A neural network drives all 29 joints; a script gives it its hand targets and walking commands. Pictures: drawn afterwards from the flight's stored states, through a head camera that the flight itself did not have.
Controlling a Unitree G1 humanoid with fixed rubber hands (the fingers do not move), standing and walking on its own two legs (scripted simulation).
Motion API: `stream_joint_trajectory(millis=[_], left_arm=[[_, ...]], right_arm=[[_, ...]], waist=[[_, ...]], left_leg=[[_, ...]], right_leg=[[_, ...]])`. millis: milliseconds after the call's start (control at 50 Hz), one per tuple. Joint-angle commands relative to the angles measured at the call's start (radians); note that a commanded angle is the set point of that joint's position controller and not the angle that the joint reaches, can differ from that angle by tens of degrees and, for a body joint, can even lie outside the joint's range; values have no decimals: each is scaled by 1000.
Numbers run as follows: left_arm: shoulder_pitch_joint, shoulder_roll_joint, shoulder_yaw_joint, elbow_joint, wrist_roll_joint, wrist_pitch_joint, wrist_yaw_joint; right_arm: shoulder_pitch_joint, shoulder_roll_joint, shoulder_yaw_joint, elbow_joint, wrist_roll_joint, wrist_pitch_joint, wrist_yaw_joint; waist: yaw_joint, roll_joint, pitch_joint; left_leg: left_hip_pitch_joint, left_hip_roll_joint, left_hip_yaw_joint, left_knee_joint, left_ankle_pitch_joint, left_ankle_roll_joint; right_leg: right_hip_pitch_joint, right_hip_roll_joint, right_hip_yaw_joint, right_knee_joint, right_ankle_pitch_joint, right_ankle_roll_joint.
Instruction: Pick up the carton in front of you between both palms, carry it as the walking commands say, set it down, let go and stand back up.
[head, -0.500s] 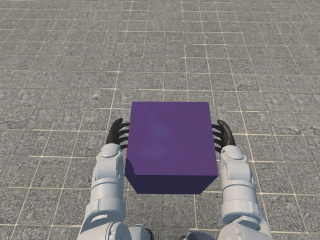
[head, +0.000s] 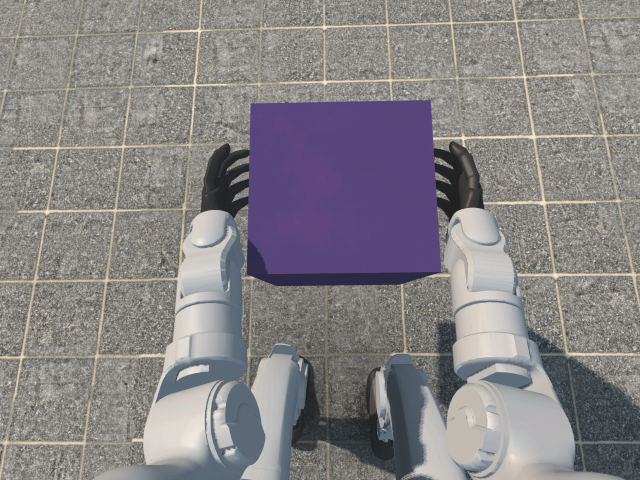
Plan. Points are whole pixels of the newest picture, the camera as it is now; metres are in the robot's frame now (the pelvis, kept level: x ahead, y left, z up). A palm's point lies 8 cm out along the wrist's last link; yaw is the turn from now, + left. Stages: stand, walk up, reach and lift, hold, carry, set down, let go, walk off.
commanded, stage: set down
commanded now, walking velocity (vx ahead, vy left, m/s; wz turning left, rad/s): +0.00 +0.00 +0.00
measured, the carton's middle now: (338, 211) +0.45 +0.02 -0.14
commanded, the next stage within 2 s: none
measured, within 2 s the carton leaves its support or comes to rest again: rests again in 1.68 s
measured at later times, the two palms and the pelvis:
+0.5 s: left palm (245, 224) +0.45 +0.18 -0.22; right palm (424, 207) +0.49 -0.12 -0.23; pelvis -0.02 +0.01 -0.13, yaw +0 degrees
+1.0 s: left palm (258, 231) +0.48 +0.19 -0.38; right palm (400, 210) +0.54 -0.10 -0.39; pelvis -0.03 -0.01 -0.23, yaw +1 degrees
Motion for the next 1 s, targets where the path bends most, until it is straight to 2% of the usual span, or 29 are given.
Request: stream_joint_trajectory(millis=[0,140,240,360,640,820,980], left_arm=[[-539,-874,-521,106,-85,23,-225],[-684,-891,-572,77,-138,25,-186],[-759,-882,-608,47,-178,32,-155],[-834,-850,-601,40,-200,42,-133],[-1019,-723,-519,63,-214,25,-136],[-1133,-632,-515,56,-271,10,-148],[-1220,-565,-521,67,-334,-3,-152]], right_arm=[[-577,882,509,91,79,2,230],[-689,841,498,119,109,-6,230],[-768,820,524,119,148,1,231],[-850,792,532,137,172,15,232],[-1002,688,501,221,185,11,207],[-1114,623,563,232,243,-2,180],[-1199,560,611,256,300,-20,168]], waist=[[20,-43,-770],[-2,5,-931],[7,14,-1029],[23,-10,-1055],[50,-58,-995],[85,-88,-999],[100,-108,-947]], left_leg=[[348,-126,11,-16,182,-2],[293,-136,30,121,222,-31],[259,-141,40,207,238,-40],[190,-141,49,295,231,-40],[-33,-124,81,493,185,-35],[-129,-104,104,626,203,-37],[-196,-88,113,734,221,-39]], right_leg=[[287,98,16,-77,168,24],[119,120,-21,79,184,21],[40,129,-37,176,185,22],[-49,128,-46,264,168,25],[-167,113,-38,438,140,22],[-116,97,-29,566,186,20],[-83,81,-16,681,233,15]])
